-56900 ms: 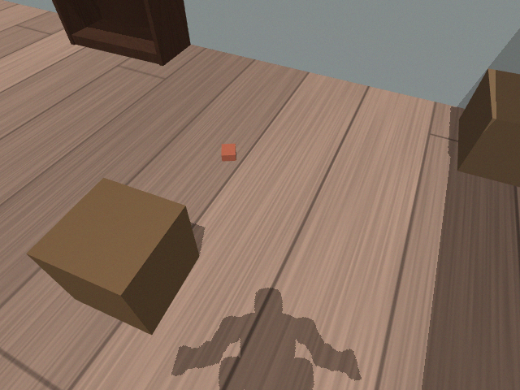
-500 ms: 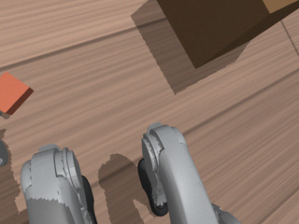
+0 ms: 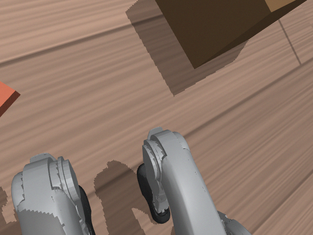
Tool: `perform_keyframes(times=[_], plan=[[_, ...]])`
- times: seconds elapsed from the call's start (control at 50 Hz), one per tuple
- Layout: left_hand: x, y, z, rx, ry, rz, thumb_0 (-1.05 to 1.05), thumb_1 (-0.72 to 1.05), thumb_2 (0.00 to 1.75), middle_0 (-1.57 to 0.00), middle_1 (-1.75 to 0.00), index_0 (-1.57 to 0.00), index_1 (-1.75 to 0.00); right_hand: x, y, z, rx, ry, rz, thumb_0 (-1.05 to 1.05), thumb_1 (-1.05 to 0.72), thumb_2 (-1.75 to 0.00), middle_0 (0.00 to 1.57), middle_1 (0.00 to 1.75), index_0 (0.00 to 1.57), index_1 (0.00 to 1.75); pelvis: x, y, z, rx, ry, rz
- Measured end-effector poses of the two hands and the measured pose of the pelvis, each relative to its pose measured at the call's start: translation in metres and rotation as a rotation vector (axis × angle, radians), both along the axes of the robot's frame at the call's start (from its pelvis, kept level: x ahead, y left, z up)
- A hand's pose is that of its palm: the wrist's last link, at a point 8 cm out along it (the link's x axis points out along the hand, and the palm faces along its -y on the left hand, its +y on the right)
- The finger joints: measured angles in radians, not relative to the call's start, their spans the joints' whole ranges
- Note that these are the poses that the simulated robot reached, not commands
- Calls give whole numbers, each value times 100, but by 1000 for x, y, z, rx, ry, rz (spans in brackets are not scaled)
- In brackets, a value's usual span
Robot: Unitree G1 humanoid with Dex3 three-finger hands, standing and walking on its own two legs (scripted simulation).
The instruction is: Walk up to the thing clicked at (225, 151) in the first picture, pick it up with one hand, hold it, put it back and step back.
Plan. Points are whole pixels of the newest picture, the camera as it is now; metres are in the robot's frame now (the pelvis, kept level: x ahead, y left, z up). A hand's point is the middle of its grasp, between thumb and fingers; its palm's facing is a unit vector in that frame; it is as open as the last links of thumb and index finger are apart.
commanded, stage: rise first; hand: left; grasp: from above
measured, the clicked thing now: out of the picture +0.48 +0.34 -0.29
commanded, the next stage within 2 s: none
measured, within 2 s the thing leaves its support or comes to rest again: neither
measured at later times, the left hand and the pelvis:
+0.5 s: hand out of the picture +0.45 +0.37 -0.19, palm faces -0.22 -0.36 -0.91, open 12.9 cm; pelvis +0.00 +0.00 +0.00, yaw -1 degrees
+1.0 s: hand out of the picture +0.45 +0.37 -0.18, palm faces -0.22 -0.36 -0.91, open 13.2 cm; pelvis +0.00 +0.00 +0.00, yaw -1 degrees
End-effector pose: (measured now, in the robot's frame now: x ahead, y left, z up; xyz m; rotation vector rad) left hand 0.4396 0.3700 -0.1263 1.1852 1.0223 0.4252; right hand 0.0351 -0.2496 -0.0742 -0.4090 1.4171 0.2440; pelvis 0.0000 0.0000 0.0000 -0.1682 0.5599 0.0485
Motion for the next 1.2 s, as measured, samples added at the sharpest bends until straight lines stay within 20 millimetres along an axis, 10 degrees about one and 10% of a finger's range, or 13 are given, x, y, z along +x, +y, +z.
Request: perform_keyframes(times=[1.2], plan=[[10, 5, 2, 3, 7, 4, 0, -44, 89, -24, -93, -24, -94, -3, 6, 10, 7, -2, 19, 0, -94, -91, 20, 30, 20, 30, -1, 1, 5, -12, -2, -5]])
